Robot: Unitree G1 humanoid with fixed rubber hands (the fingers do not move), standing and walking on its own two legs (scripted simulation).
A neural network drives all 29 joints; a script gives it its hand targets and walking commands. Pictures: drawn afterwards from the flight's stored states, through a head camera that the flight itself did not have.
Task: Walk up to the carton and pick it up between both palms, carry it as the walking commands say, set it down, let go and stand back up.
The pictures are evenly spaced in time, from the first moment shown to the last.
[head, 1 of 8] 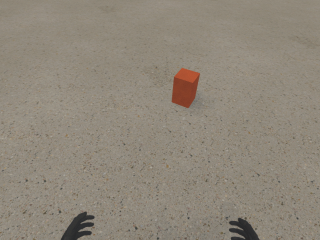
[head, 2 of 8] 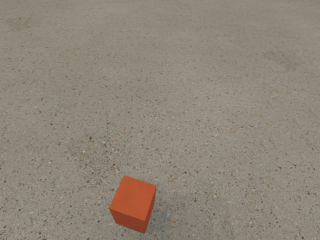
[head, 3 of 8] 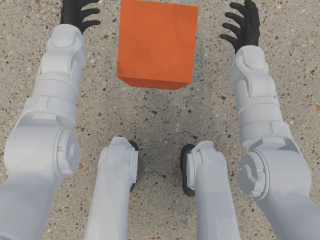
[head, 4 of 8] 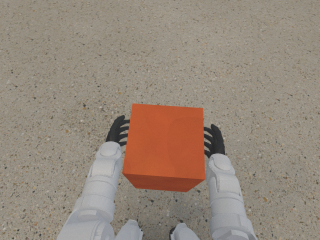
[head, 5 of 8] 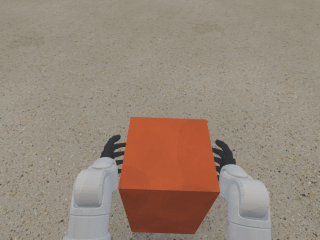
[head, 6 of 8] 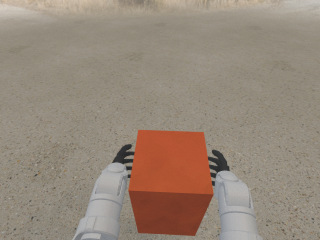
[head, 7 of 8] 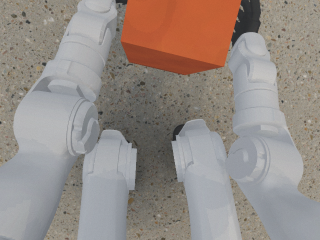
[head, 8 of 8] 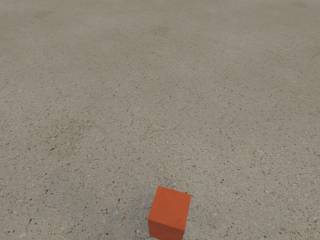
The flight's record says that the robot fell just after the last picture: no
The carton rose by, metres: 0.64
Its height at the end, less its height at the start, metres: +0.00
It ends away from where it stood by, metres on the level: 1.84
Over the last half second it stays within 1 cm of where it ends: yes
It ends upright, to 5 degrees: yes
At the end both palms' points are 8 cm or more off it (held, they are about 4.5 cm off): yes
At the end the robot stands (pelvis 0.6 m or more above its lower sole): yes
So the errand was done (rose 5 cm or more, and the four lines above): yes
